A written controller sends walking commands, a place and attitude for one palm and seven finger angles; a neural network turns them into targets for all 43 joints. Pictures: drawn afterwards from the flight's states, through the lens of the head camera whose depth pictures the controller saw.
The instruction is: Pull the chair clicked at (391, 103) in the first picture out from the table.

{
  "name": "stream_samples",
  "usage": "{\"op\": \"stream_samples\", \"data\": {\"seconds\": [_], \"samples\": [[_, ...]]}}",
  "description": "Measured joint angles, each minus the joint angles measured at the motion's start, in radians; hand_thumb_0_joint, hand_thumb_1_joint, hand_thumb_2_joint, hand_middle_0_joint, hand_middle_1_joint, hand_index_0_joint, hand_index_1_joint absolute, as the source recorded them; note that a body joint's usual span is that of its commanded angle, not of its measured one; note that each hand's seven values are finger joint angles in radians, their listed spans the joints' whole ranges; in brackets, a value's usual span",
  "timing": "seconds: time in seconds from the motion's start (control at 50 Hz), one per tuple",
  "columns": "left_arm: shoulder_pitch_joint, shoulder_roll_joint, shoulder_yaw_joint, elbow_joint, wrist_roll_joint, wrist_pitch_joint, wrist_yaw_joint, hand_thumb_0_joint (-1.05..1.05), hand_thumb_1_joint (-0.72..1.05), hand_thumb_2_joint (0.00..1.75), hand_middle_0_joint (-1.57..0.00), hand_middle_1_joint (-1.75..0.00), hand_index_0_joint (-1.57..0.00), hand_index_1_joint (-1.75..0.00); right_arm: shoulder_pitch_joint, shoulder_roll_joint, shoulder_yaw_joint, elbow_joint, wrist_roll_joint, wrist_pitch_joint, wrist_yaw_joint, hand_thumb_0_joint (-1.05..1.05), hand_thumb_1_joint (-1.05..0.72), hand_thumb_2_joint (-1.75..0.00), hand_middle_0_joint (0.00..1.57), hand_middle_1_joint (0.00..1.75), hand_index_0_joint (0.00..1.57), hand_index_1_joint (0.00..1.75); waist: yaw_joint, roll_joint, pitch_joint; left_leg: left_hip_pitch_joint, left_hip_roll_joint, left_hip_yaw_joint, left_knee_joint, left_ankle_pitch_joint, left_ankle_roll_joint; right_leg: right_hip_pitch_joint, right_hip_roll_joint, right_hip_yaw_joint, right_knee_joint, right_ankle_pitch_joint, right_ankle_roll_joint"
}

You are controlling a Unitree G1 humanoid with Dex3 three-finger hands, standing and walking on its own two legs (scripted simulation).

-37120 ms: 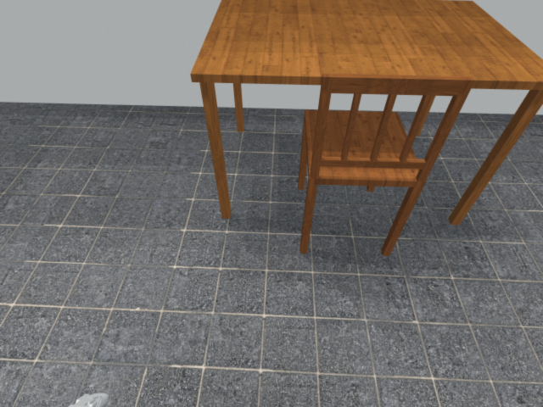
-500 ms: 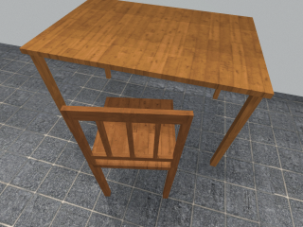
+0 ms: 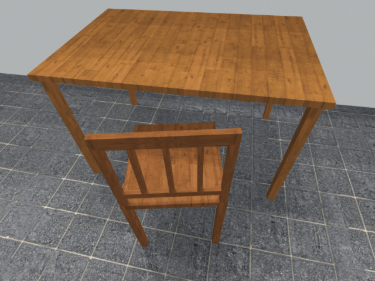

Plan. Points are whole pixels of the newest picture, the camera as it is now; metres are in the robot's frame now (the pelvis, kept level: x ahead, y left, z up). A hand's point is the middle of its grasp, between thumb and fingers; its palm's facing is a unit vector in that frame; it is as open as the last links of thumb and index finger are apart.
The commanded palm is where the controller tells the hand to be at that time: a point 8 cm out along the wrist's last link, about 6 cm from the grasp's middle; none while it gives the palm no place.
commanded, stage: come to a stop and stand still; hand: left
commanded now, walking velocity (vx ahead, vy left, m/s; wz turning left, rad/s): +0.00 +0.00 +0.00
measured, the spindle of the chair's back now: (169, 170) +0.45 +0.09 -0.10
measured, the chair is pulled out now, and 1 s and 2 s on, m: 0.16 0.16 0.16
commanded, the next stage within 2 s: look again from close up in 0.04 s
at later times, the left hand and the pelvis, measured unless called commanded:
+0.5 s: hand out of the picture +0.01 +0.16 -0.17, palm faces +0.02 -0.98 -0.21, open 7.3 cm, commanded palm none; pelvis +0.01 -0.01 +0.00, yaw +0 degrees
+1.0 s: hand out of the picture +0.03 +0.17 -0.15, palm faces +0.14 -0.96 -0.22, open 7.3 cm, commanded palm +0.10 +0.20 -0.07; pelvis +0.00 -0.02 +0.00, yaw +0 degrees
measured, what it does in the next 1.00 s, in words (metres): stands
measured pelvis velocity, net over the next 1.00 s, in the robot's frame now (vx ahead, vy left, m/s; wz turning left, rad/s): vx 0.00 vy -0.02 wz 0.00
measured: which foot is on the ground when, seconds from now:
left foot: down 0.00-1.00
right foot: down 0.00-1.00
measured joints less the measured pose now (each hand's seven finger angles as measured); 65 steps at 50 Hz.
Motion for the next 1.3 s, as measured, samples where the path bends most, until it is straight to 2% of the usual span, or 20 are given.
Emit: {"op": "stream_samples", "data": {"seconds": [0.52, 0.96, 0.98, 1.0, 1.04, 1.1, 1.16, 1.22, 1.24, 1.26, 1.3], "samples": [[-0.006, -0.014, -0.003, 0.044, 0.001, -0.007, 0.001, 0.0, 0.92, 0.9, -0.2, -0.3, -0.2, -0.3, -0.074, -0.013, -0.009, 0.043, 0.004, -0.004, -0.012, 0.0, -0.91, -0.9, 0.2, 0.3, 0.19, 0.3, 0.01, -0.018, 0.024, 0.035, 0.022, -0.004, -0.037, 0.011, -0.024, 0.026, 0.023, -0.008, -0.018, -0.002, -0.021], [0.011, -0.022, -0.005, 0.045, 0.002, -0.014, 0.007, 0.0, 0.92, 0.9, -0.2, -0.3, -0.2, -0.3, -0.038, 0.011, -0.005, 0.063, 0.008, 0.0, -0.006, 0.0, -0.91, -0.9, 0.2, 0.3, 0.19, 0.3, 0.009, -0.017, 0.025, 0.013, 0.036, -0.012, -0.028, 0.02, -0.031, 0.023, 0.034, -0.019, -0.041, 0.018, -0.027], [0.058, -0.018, 0.0, -0.104, -0.039, 0.048, 0.017, 0.01, 0.93, 0.9, -0.2, -0.3, -0.2, -0.3, -0.025, 0.007, 0.002, 0.022, 0.021, -0.01, -0.01, 0.0, -0.91, -0.9, 0.2, 0.3, 0.19, 0.3, 0.009, -0.017, 0.031, 0.004, 0.038, -0.011, -0.01, 0.012, -0.03, 0.016, 0.035, -0.019, -0.032, 0.018, -0.027], [0.117, -0.008, 0.017, -0.306, -0.077, 0.095, 0.03, 0.02, 0.94, 0.9, -0.2, -0.3, -0.2, -0.3, -0.004, 0.002, 0.009, -0.021, 0.032, -0.05, -0.025, 0.01, -0.91, -0.9, 0.2, 0.3, 0.2, 0.3, 0.016, -0.02, 0.036, 0.002, 0.036, -0.008, 0.0, 0.007, -0.029, 0.011, 0.034, -0.015, -0.019, 0.014, -0.027], [0.192, 0.01, 0.02, -0.599, -0.119, 0.043, 0.074, 0.03, 0.94, 0.89, -0.2, -0.3, -0.2, -0.29, 0.028, -0.025, 0.002, -0.084, 0.044, -0.145, -0.054, 0.02, -0.93, -0.9, 0.2, 0.3, 0.2, 0.3, 0.013, -0.017, 0.013, -0.024, 0.028, -0.017, 0.025, -0.002, -0.025, -0.011, 0.023, -0.022, 0.009, 0.0, -0.025], [0.158, 0.008, 0.039, -0.816, -0.16, -0.088, 0.078, 0.03, 0.91, 0.88, -0.2, -0.3, -0.2, -0.29, 0.013, -0.08, -0.022, -0.181, 0.042, -0.242, -0.054, 0.03, -0.93, -0.9, 0.2, 0.3, 0.2, 0.3, -0.023, -0.005, -0.032, -0.127, 0.011, -0.048, 0.116, -0.026, -0.019, -0.09, -0.002, -0.048, 0.08, -0.027, -0.018], [0.083, -0.014, 0.074, -0.878, -0.198, -0.299, -0.011, 0.02, 0.85, 0.86, -0.19, -0.29, -0.19, -0.28, -0.049, -0.117, -0.056, -0.291, 0.025, -0.292, -0.025, 0.02, -0.93, -0.9, 0.2, 0.3, 0.2, 0.3, -0.032, -0.024, -0.098, -0.286, 0.006, -0.039, 0.254, -0.074, -0.018, -0.255, -0.012, -0.033, 0.214, -0.068, -0.019], [0.07, -0.045, 0.084, -0.903, -0.221, -0.525, -0.157, 0.01, 0.79, 0.84, -0.18, -0.28, -0.18, -0.27, -0.124, -0.133, -0.09, -0.405, 0.016, -0.303, 0.022, 0.02, -0.92, -0.9, 0.2, 0.3, 0.2, 0.3, -0.032, -0.058, -0.142, -0.434, 0.015, -0.024, 0.411, -0.141, -0.021, -0.412, -0.007, -0.012, 0.364, -0.118, -0.023], [0.08, -0.052, 0.08, -0.906, -0.217, -0.577, -0.197, 0.01, 0.76, 0.83, -0.18, -0.28, -0.18, -0.27, -0.146, -0.137, -0.099, -0.442, 0.018, -0.298, 0.033, 0.02, -0.92, -0.9, 0.2, 0.3, 0.19, 0.3, -0.029, -0.067, -0.152, -0.479, 0.018, -0.021, 0.462, -0.162, -0.016, -0.459, -0.005, -0.007, 0.413, -0.136, -0.024], [0.095, -0.056, 0.073, -0.909, -0.212, -0.605, -0.226, 0.01, 0.74, 0.82, -0.18, -0.27, -0.18, -0.27, -0.166, -0.14, -0.106, -0.478, 0.02, -0.289, 0.041, 0.02, -0.92, -0.9, 0.2, 0.3, 0.19, 0.3, -0.024, -0.076, -0.161, -0.52, 0.02, -0.02, 0.509, -0.183, -0.018, -0.502, -0.005, -0.004, 0.459, -0.154, -0.023], [0.137, -0.061, 0.057, -0.92, -0.201, -0.597, -0.253, 0.0, 0.69, 0.8, -0.18, -0.27, -0.18, -0.26, -0.198, -0.146, -0.115, -0.544, 0.027, -0.262, 0.044, 0.01, -0.92, -0.9, 0.2, 0.3, 0.19, 0.3, -0.009, -0.091, -0.168, -0.591, 0.021, -0.024, 0.591, -0.217, -0.026, -0.573, -0.008, -0.004, 0.538, -0.185, -0.025]]}}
